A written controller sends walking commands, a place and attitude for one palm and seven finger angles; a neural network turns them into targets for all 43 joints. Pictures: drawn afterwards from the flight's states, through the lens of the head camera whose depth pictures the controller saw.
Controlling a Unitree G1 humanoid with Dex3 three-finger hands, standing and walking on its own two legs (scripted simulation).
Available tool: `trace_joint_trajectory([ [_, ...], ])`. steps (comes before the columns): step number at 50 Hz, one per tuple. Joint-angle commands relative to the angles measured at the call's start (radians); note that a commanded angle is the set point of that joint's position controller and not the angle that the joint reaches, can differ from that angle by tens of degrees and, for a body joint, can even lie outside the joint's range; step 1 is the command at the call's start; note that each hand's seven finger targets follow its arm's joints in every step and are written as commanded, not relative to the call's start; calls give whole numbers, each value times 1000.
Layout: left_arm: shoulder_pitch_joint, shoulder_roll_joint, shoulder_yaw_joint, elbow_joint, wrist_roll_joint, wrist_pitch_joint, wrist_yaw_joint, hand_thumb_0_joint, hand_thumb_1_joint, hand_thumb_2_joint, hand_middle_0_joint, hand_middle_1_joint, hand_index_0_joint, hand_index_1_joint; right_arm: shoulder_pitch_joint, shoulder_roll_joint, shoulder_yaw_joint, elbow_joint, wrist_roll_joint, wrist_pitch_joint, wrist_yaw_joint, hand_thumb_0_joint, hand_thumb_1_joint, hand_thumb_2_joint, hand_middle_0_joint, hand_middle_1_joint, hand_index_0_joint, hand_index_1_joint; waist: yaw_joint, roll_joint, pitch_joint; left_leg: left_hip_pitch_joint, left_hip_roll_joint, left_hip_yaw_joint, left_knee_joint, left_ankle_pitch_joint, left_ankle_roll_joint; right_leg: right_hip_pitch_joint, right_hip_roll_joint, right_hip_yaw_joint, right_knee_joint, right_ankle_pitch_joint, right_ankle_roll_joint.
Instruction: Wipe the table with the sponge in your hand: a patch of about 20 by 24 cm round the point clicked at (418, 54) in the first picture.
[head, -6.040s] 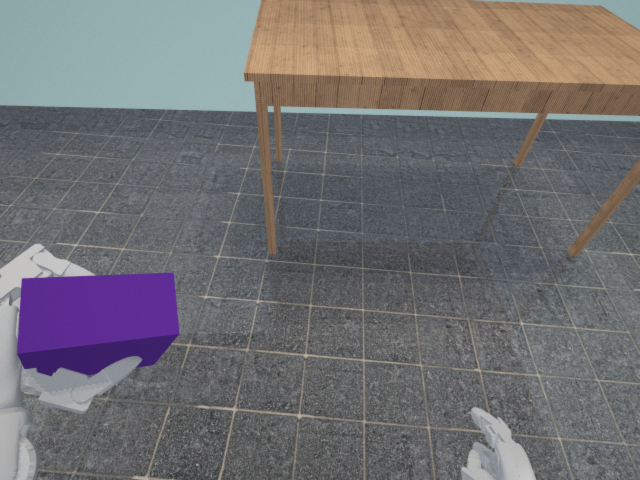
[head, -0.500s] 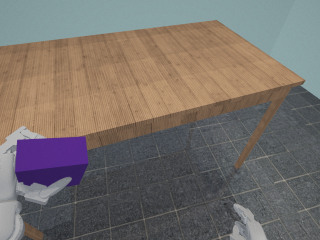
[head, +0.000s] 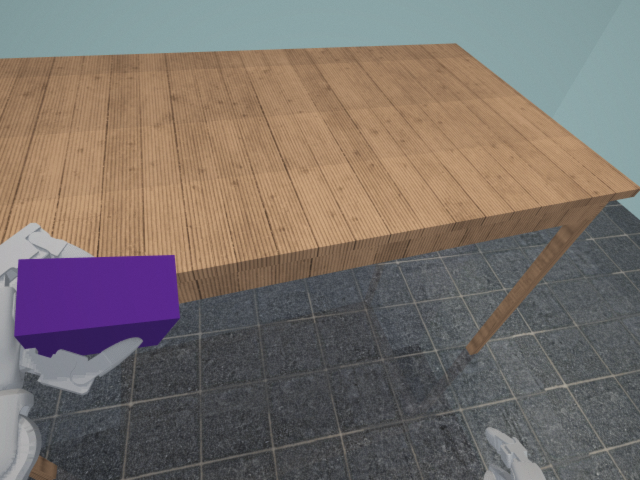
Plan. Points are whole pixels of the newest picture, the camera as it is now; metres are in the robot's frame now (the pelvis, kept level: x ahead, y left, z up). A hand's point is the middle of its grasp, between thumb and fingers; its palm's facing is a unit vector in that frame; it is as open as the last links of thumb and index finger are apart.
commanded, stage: shuffle to correct the standing spot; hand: left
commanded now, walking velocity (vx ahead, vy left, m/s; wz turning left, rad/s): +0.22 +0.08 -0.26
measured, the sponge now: (122, 309) +0.23 +0.22 +0.15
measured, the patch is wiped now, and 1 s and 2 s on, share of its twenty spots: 0.00 0.00 0.00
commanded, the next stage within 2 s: come to a stop and stand still in 0.58 s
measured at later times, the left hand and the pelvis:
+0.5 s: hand (135, 224) +0.32 +0.24 +0.17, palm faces +0.40 -0.82 -0.40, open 9.9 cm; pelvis +0.10 -0.01 +0.00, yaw +0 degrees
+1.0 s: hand (160, 162) +0.41 +0.24 +0.18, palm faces +0.35 -0.84 -0.43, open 9.9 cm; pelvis +0.18 +0.02 +0.01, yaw -2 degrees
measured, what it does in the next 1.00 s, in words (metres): walks ahead: right foot, then left foot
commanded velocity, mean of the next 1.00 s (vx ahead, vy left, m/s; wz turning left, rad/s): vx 0.05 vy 0.04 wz -0.03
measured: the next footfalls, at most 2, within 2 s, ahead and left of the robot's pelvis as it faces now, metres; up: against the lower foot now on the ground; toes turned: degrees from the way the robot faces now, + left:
right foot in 0.34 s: +0.20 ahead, -0.05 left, +0.00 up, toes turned -4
left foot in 0.64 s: +0.22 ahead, +0.13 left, +0.00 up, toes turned -6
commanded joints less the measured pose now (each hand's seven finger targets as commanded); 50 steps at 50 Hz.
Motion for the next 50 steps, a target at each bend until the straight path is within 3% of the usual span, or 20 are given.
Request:
trace_joint_trajectory([
  [1, -165, 222, 127, -357, 7, -123, 29, 0, 100, 1300, -1200, -1600, -1200, -1600, -134, -71, -37, -179, -10, -95, 7, 0, -900, -900, 200, 300, 200, 300, -44, 450, -137, 455, 306, -511, -340, 373, 200, -447, 25, 60, 513, -148, 11],
  [3, -139, 271, 180, -326, 0, -112, 27, 0, 100, 1300, -1200, -1600, -1200, -1600, -126, -71, -34, -164, -26, -112, 13, 0, -900, -900, 200, 300, 200, 300, -49, 240, -96, 398, 340, -565, -340, 483, 224, -514, -16, 111, 648, -118, 9],
  [5, -77, 219, 151, -279, 0, -101, 13, 0, 100, 1300, -1200, -1600, -1200, -1600, -100, -90, -55, -146, -5, -114, 21, 0, -900, -900, 200, 300, 200, 300, -45, 123, -47, 343, 309, -419, -326, 493, 212, -548, -48, 102, 609, -52, 18],
  [8, 53, 203, 177, -229, 3, -97, 1, 0, 100, 1300, -1200, -1600, -1200, -1600, -102, -93, -56, -147, 5, -117, 25, 0, -900, -900, 200, 300, 200, 300, -21, 198, -61, 248, 204, -163, -336, 469, 137, -414, -57, 3, 394, 93, 25],
  [15, 39, 208, 193, -152, -3, -83, 2, 0, 100, 1300, -1200, -1600, -1200, -1600, -109, -87, -42, -163, 4, -86, 8, 0, -900, -900, 200, 300, 200, 300, -8, 139, -155, 50, 155, -22, -50, 500, 36, 141, 16, -123, -158, 287, 15],
  [16, 17, 230, 201, -152, 4, -82, 6, 0, 100, 1300, -1200, -1600, -1200, -1600, -118, -82, -43, -162, 4, -81, 10, 0, -900, -900, 200, 300, 200, 300, 6, 13, -207, -106, 121, 7, 175, 380, 24, 341, -79, 4, -165, 312, -31],
  [17, -14, 256, 215, -153, 7, -81, 8, 0, 100, 1300, -1200, -1600, -1200, -1600, -123, -66, -52, -168, 3, -78, 10, 0, -900, -900, 200, 300, 200, 300, 0, -222, -253, -315, 2, 63, 494, 88, -9, 454, -314, 386, -211, 397, -146],
  [18, -23, 237, 201, -141, -3, -84, 1, 0, 100, 1300, -1200, -1600, -1200, -1600, -135, -83, -51, -176, -1, -79, 16, 0, -900, -900, 200, 300, 200, 300, -4, -200, -212, -401, -14, -48, 665, -142, -24, 386, -443, 593, -280, 418, -207],
  [19, -98, 257, 212, -207, -4, -93, 1, 0, 100, 1300, -1200, -1600, -1200, -1600, -148, -82, -45, -167, -14, -74, 21, 0, -900, -900, 200, 300, 200, 300, -12, -123, -115, -409, 45, -92, 707, -170, -37, 225, -477, 628, -345, 233, -230],
  [23, -112, 277, 209, -347, 6, -123, 5, 0, 100, 1300, -1200, -1600, -1200, -1600, -182, -78, -39, -132, -8, -54, 36, 0, -900, -900, 200, 300, 200, 300, -5, 24, -70, -244, 128, -105, 492, -72, -39, -53, -375, 372, -333, 141, -187],
  [25, -124, 248, 182, -382, 0, -125, 12, 0, 100, 1300, -1200, -1600, -1200, -1600, -174, -60, -34, -145, -12, -58, 24, 0, -900, -900, 200, 300, 200, 300, -13, -15, -72, -70, 113, -23, 257, 3, -34, -170, -310, 211, -344, 96, -147],
  [29, -84, 229, 180, -336, -12, -107, 33, 0, 100, 1300, -1200, -1600, -1200, -1600, -141, -59, -45, -137, -17, -86, -3, 0, -900, -900, 200, 300, 200, 300, -10, 66, -111, 152, 5, 117, -48, 90, -39, -152, -226, 135, -241, -59, -96],
  [31, -100, 227, 192, -307, -10, -115, 30, 0, 100, 1300, -1200, -1600, -1200, -1600, -120, -80, -58, -146, -10, -95, -13, 0, -900, -900, 200, 300, 200, 300, -19, 214, -104, 172, 50, -2, -179, -9, -12, -167, -153, 106, -73, -95, -45],
  [33, -82, 185, 177, -231, -6, -114, 29, 0, 100, 1300, -1200, -1600, -1200, -1600, -129, -105, -67, -170, 9, -100, -14, 0, -900, -900, 200, 300, 200, 300, -27, 425, -57, 177, 290, -386, -368, -11, 118, -299, 4, -13, 275, -148, 30],
  [35, -90, 220, 191, -156, 5, -110, 19, 0, 100, 1300, -1200, -1600, -1200, -1600, -129, -83, -61, -155, -4, -103, -9, 0, -900, -900, 200, 300, 200, 300, -34, 310, -38, 88, 320, -415, -386, 40, 170, -313, -36, 46, 400, -147, 25],
  [39, -51, 173, 132, -216, -2, -87, 11, 0, 100, 1300, -1200, -1600, -1200, -1600, -125, -74, -38, -162, 5, -114, 9, 0, -900, -900, 200, 300, 200, 300, -18, 231, -115, 110, 213, -134, -233, 444, 61, -87, -28, 13, -19, 66, 40],
  [41, -15, 191, 130, -233, 7, -69, 16, 0, 100, 1300, -1200, -1600, -1200, -1600, -134, -67, -25, -169, 2, -120, 11, 0, -900, -900, 200, 300, 200, 300, -15, 145, -144, 62, 170, -67, -156, 394, 0, 79, -32, 43, -229, 319, 32],
  [45, -36, 201, 136, -261, -10, -51, 29, 0, 100, 1300, -1200, -1600, -1200, -1600, -136, -56, -26, -162, -1, -124, 10, 0, -900, -900, 200, 300, 200, 300, -22, -58, -168, 20, 31, 12, -23, 280, -80, 136, -199, 254, -207, 889, -59],
  [47, -23, 234, 180, -259, -12, -63, 33, 0, 100, 1300, -1200, -1600, -1200, -1600, -150, -52, -21, -160, -4, -116, 0, 0, -900, -900, 200, 300, 200, 300, -4, -46, -163, -2, 35, -4, -65, 186, -70, 165, -212, 234, -184, 948, -64],
  [50, 7, 246, 203, -266, -24, -63, 38, 0, 100, 1300, -1200, -1600, -1200, -1600, -160, -46, -12, -162, -9, -98, -14, 0, -900, -900, 200, 300, 200, 300, -4, 39, -212, 141, 75, -9, -156, 512, -50, 132, -141, 145, -145, 837, 6],
])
